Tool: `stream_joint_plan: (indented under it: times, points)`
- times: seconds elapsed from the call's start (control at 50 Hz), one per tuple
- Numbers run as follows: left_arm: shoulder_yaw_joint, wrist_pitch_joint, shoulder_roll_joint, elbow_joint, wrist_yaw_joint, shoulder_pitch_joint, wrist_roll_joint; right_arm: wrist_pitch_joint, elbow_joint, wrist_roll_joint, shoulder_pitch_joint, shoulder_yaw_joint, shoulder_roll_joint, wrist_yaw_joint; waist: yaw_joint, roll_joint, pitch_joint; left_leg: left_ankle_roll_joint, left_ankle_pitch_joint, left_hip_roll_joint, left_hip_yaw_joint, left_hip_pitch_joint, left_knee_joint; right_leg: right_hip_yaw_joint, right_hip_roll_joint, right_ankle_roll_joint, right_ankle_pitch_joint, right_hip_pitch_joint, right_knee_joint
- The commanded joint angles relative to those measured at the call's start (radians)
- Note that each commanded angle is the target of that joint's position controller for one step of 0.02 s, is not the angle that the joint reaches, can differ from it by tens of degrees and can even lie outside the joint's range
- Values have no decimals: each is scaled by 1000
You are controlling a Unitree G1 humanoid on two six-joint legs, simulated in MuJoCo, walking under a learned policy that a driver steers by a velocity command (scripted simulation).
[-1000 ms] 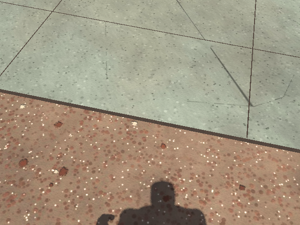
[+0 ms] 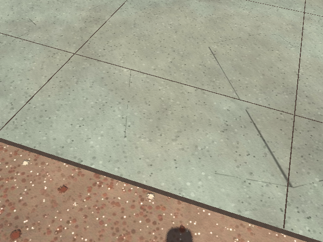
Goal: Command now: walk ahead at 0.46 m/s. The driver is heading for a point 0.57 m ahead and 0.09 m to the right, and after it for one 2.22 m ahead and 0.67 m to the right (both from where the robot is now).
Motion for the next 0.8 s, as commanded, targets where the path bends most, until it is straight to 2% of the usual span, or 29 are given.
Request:
stream_joint_plan:
  times: [0.02,0.08,0.12,0.14,0.16,0.18,0.2,0.22,0.24,0.26,0.28,0.32,0.34,0.38,0.42,0.46,0.54,0.6,0.64,0.66,0.68,0.7,0.72,0.74,0.76,0.78,0.8]
  points:
    - [-8,-16,22,-112,-3,-194,-4,-13,-19,-3,53,-19,-129,-3,-24,153,164,138,255,233,-129,-26,-39,-48,10,3,31,-126,-96]
    - [-13,-21,25,-139,-2,-241,-9,-13,-6,-7,67,-22,-148,-8,-30,172,169,129,397,253,-109,7,3,-68,29,-33,6,-53,-209]
    - [-10,-25,34,-139,5,-209,-10,-11,-3,-7,47,-25,-160,-11,-2,177,157,114,557,267,-89,20,60,-83,54,-70,-36,45,-268]
    - [-4,-29,45,-121,14,-147,-10,-11,-3,-6,29,-27,-171,-12,32,180,123,99,732,265,-71,16,137,-92,84,-90,-56,150,-292]
    - [8,-36,65,-83,24,-26,-10,-8,-1,-4,15,-31,-185,-11,88,169,54,85,875,252,-49,12,280,-101,120,-111,-57,297,-327]
    - [23,-46,90,-24,36,150,-4,-5,-5,2,-3,-30,-186,-11,165,138,-46,65,845,214,-12,-72,482,-93,119,-134,-12,531,-372]
    - [44,-56,167,11,48,324,22,-4,-33,7,1,-19,-145,-9,220,47,-172,51,488,166,15,-287,773,136,-94,-174,-165,796,-391]
    - [64,-52,265,26,42,367,28,-4,-49,38,114,-1,-27,0,156,-219,-299,15,-267,-26,26,-601,1122,658,-376,-294,-249,999,-534]
    - [57,-43,208,23,34,293,-11,-3,-47,11,30,-29,-136,-1,145,-62,-222,40,-232,22,-103,-665,1198,699,-328,-277,-279,884,-598]
    - [38,-46,147,10,32,179,-17,-6,-77,8,-51,-34,-135,4,99,-30,-67,48,-135,73,-82,-691,1181,524,-295,-252,-231,732,-605]
    - [23,-55,88,9,26,129,-15,-12,-83,7,-89,-28,-111,7,80,17,-1,48,-71,107,-72,-660,1126,409,-248,-235,-104,611,-640]
    - [6,-67,37,31,31,113,-19,11,-78,-16,-79,-26,-82,18,29,-14,41,34,-44,141,-58,-578,1046,258,-171,-198,15,481,-680]
    - [2,-75,30,45,32,135,-19,22,-76,-19,-76,-26,-70,24,20,-22,40,28,-40,140,-48,-558,1026,226,-161,-199,69,463,-690]
    - [3,-87,43,72,35,186,-25,35,-89,-22,-110,-27,-60,34,11,-17,58,14,-17,146,-26,-597,985,178,-149,-209,137,462,-714]
    - [4,-90,56,89,38,226,-26,42,-120,-25,-201,-26,-63,39,21,-11,92,-2,52,162,-5,-677,919,145,-140,-213,146,476,-742]
    - [-1,-89,50,103,38,262,-27,43,-155,-23,-300,-23,-65,42,39,-8,116,-18,125,166,14,-730,819,113,-123,-210,187,498,-753]
    - [-6,-91,56,125,41,318,-28,37,-207,-12,-459,-7,-46,46,76,-11,129,-24,240,129,60,-678,580,55,-102,-190,301,530,-744]
    - [-6,-87,66,148,49,366,-22,34,-235,-10,-530,-6,-58,43,96,-14,136,-5,239,107,70,-673,492,56,-132,-190,360,629,-722]
    - [-6,-81,71,160,56,376,-16,29,-251,-11,-551,-12,-74,39,94,-11,140,15,183,95,64,-661,454,70,-156,-188,445,696,-677]
    - [-5,-78,77,161,59,365,-14,24,-252,-11,-535,-16,-81,36,79,-13,132,27,140,80,64,-627,432,75,-161,-183,531,716,-635]
    - [-2,-76,89,158,62,344,-11,18,-240,-11,-482,-22,-93,31,51,-20,105,39,94,53,68,-548,408,75,-158,-172,656,723,-565]
    - [0,-73,99,156,61,327,-10,11,-208,-12,-376,-32,-110,22,7,-22,48,54,70,21,77,-419,371,72,-142,-160,745,715,-443]
    - [-2,-70,94,149,58,308,-16,-1,-154,-23,-205,-47,-139,11,-64,10,-47,77,119,32,64,-188,313,44,-96,-141,672,626,-248]
    - [-16,-74,52,111,54,306,-29,-10,-129,-51,-30,-71,-230,-5,-114,108,-188,124,45,264,-174,83,304,11,-35,-123,321,416,49]
    - [-33,-66,-56,108,52,452,-71,-1,-129,-53,-21,-90,-305,1,-37,321,-306,241,-14,526,-612,301,192,-20,134,-90,-415,83,374]
    - [-1,-54,67,122,61,366,-41,11,-149,-21,-102,-77,-228,8,-34,117,-214,202,-113,468,-589,176,150,88,72,-106,-353,26,431]
    - [4,-56,60,98,55,289,-38,9,-165,-14,-206,-57,-163,10,1,96,-70,167,-103,429,-430,23,110,95,35,-109,-255,18,400]
Velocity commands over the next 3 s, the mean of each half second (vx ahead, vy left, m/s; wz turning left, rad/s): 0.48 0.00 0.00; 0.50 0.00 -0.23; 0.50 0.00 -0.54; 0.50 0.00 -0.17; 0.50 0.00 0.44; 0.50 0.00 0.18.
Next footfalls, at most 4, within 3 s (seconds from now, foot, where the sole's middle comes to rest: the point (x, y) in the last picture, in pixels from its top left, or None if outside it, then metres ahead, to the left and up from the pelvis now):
0.18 right None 0.26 -0.13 -0.78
0.72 left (139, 231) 0.58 0.05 -0.78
1.28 right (187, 181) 0.81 -0.17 -0.78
1.84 left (186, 124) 1.17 -0.21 -0.78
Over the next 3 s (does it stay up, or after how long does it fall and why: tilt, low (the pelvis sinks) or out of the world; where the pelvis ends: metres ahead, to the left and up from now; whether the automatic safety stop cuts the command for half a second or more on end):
stays up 1.52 -0.39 -0.01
